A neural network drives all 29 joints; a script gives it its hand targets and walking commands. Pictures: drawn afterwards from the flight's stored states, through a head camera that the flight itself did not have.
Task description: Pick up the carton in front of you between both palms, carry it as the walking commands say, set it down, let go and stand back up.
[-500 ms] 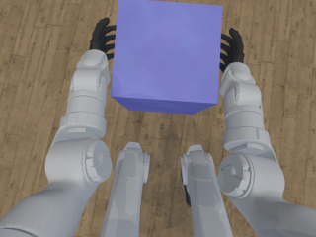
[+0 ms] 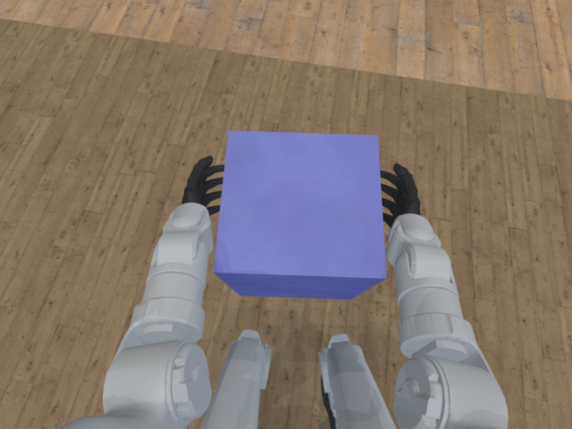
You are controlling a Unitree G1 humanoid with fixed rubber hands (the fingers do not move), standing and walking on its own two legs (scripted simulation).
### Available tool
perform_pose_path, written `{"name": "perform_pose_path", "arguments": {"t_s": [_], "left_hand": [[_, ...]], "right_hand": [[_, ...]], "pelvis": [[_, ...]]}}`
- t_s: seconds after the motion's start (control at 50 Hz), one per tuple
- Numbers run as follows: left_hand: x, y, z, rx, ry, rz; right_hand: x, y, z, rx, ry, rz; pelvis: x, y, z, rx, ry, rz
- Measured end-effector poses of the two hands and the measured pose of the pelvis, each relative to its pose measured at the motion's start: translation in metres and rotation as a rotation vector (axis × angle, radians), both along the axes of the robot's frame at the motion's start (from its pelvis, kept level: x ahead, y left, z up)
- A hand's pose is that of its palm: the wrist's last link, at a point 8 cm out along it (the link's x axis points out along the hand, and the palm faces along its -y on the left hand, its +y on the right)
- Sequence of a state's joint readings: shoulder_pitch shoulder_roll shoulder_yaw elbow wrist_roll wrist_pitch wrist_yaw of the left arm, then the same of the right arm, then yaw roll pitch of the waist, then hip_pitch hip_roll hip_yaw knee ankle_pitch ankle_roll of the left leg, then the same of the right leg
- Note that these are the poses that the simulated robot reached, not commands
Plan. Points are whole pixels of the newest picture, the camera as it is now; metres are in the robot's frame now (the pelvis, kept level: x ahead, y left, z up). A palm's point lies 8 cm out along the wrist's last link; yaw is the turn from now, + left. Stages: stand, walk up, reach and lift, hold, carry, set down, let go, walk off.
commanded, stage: reach and lift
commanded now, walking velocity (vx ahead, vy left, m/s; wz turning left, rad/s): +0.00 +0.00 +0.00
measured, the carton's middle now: (298, 227) +0.42 +0.01 -0.11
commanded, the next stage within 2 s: hold in 1.72 s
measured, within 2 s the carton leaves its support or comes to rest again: neither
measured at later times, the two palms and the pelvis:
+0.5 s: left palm (162, 192) +0.37 +0.15 +0.11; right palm (462, 200) +0.37 -0.15 +0.12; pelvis +0.05 +0.00 +0.13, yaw +1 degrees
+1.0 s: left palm (131, 186) +0.34 +0.15 +0.18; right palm (514, 191) +0.34 -0.15 +0.18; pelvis +0.04 -0.01 +0.16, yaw +1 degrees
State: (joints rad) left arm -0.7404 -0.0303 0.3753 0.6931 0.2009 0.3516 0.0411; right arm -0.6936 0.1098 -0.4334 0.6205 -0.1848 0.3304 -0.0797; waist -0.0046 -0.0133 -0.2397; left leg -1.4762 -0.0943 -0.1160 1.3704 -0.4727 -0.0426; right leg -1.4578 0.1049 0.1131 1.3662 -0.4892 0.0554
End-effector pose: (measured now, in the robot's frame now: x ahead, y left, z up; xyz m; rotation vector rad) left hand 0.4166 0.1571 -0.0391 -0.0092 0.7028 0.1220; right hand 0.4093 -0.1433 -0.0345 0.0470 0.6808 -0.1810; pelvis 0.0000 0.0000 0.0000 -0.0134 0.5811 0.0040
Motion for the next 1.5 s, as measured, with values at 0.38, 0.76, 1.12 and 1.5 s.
{"name": "perform_pose_path", "arguments": {"t_s": [0.38,0.76,1.12,1.5], "left_hand": [[-0.038,-0.004,0.114,-0.004,-0.007,0.021],[-0.071,-0.009,0.215,0.026,-0.032,0.023],[-0.073,-0.006,0.224,0.028,-0.014,0.013],[-0.068,-0.008,0.232,0.047,-0.012,0.002]], "right_hand": [[-0.032,-0.004,0.115,-0.002,-0.007,0.022],[-0.059,-0.009,0.215,-0.030,-0.031,0.072],[-0.063,-0.007,0.223,-0.036,-0.012,0.070],[-0.057,-0.008,0.231,-0.054,-0.010,0.088]], "pelvis": [[0.041,-0.003,0.103,0.011,-0.248,0.005],[0.061,-0.005,0.158,0.018,-0.581,0.006],[0.044,-0.004,0.158,0.018,-0.641,0.007],[0.061,-0.003,0.164,0.017,-0.652,0.004]]}}
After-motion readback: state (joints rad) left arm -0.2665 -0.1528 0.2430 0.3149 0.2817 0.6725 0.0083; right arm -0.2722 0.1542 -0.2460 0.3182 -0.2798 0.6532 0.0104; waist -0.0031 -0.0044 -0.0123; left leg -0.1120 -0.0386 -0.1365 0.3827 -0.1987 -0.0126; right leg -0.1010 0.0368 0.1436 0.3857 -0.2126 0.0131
